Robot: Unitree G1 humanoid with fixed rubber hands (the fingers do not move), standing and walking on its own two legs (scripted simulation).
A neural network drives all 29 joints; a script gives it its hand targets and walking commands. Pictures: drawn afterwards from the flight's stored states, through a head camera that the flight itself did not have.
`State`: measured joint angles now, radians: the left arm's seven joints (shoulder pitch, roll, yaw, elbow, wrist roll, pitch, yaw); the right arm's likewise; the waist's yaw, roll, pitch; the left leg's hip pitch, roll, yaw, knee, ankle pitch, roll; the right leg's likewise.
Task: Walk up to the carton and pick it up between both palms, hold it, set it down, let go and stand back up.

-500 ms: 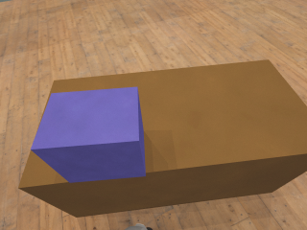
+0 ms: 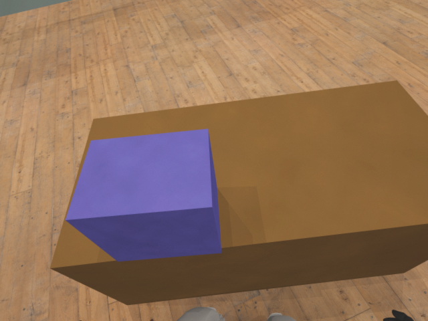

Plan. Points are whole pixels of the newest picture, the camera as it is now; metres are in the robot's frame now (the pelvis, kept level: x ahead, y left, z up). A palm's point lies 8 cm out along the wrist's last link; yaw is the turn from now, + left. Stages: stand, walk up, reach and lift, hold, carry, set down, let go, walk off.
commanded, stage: walk up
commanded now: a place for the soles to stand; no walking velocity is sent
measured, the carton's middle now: (159, 199) +0.40 +0.17 -0.07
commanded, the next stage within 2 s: none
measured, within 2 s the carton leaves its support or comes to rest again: neither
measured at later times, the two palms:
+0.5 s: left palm out of the picture -0.04 +0.42 -0.11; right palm out of the picture -0.02 -0.24 -0.02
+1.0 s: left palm out of the picture -0.07 +0.45 -0.14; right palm out of the picture -0.13 -0.21 -0.06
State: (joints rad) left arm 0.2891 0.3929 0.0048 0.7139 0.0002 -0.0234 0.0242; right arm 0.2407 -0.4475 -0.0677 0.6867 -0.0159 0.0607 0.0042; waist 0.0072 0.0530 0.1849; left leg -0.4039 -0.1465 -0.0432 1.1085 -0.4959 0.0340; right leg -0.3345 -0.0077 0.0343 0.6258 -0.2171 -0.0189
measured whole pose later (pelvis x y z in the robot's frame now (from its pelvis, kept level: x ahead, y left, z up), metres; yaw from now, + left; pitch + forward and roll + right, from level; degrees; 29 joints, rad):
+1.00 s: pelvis -0.15 +0.13 -0.01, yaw +5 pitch -7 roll -1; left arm 0.22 0.50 0.00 0.78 0.00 0.08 -0.02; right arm 0.44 -0.40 -0.07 0.88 -0.02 -0.04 -0.06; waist 0.01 -0.15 0.09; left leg -0.23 -0.04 -0.06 0.77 -0.42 0.01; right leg -0.47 0.04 0.09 1.03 -0.38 -0.01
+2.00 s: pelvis -0.10 +0.02 +0.00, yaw +1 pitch -2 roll -1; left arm 0.25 0.41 0.00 0.82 0.00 0.00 -0.04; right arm 0.39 -0.42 -0.08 0.90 -0.02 -0.03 0.01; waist 0.01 -0.02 0.05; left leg -0.29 -0.02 -0.06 0.61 -0.35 0.03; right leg -0.35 0.06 0.07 0.52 -0.16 -0.05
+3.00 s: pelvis -0.01 +0.02 +0.01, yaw +2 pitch +1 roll +0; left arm 0.24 0.40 0.00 0.90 0.00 -0.01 -0.02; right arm 0.28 -0.42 -0.06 0.89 -0.02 -0.04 -0.01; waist 0.01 -0.01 0.03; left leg -0.22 -0.02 -0.06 0.50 -0.30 0.00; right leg -0.28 0.04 0.07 0.51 -0.24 -0.02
